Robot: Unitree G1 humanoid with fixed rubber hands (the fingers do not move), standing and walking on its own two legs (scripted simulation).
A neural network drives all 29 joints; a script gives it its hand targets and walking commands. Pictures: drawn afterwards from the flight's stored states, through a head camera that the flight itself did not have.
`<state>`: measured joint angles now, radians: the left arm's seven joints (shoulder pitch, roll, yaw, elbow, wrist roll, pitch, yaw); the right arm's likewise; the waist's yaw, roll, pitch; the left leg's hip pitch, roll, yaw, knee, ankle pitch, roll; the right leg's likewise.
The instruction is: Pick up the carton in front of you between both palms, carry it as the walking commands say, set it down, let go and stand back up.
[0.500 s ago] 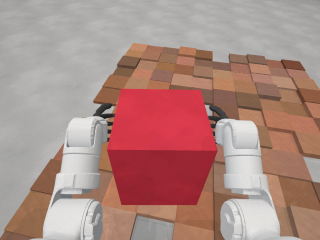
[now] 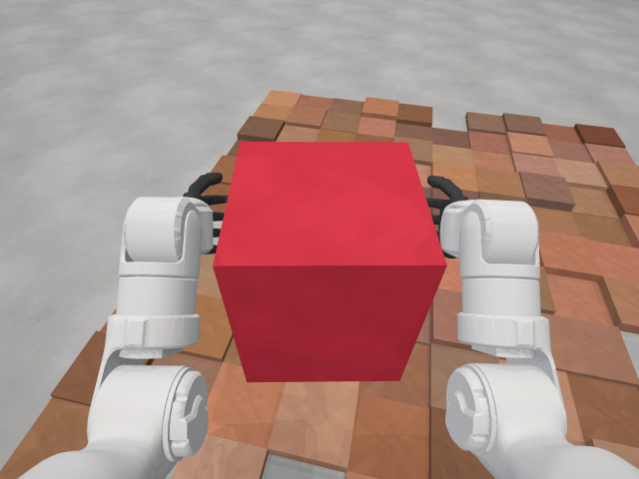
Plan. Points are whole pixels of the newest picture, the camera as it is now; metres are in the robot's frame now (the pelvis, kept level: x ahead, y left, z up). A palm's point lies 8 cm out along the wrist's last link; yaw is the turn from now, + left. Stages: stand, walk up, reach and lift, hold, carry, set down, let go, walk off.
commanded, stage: carry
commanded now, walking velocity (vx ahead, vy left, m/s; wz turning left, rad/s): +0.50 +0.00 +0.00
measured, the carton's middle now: (324, 267) +0.36 +0.00 +0.10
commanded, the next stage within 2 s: none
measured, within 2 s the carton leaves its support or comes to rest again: neither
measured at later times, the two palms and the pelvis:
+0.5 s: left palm (227, 136) +0.66 +0.18 +0.11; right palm (393, 149) +0.63 -0.12 +0.11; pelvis +0.26 +0.05 -0.01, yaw -2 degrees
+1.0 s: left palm (238, 56) +0.93 +0.20 +0.15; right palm (371, 60) +0.95 -0.10 +0.15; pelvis +0.57 +0.02 +0.01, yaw -1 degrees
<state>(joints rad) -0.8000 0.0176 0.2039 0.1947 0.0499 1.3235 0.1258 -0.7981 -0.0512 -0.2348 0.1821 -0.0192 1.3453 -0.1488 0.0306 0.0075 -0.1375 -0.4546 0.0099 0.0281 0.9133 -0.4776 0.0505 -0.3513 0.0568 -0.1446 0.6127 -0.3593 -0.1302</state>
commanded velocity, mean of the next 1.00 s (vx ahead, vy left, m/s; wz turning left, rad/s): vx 0.50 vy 0.00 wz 0.00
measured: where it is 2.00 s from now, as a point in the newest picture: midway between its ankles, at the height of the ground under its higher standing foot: (294, 240)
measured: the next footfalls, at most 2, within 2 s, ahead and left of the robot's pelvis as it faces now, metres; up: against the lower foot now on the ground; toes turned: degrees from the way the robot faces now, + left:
left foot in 0.34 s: +0.36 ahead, +0.13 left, -0.01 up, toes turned +3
right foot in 0.70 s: +0.54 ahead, -0.06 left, +0.00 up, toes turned -6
